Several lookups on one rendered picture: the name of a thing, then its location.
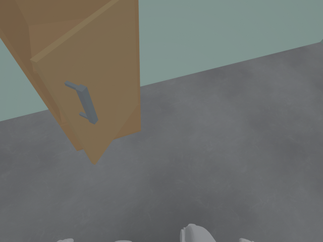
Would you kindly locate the handle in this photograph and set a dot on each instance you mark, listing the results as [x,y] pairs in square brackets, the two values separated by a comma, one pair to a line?
[86,101]

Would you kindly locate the cupboard door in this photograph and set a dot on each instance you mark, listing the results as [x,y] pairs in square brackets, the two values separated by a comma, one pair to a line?
[99,53]

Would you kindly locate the robot right thigh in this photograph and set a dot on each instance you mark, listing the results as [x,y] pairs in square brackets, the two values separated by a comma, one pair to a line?
[194,233]

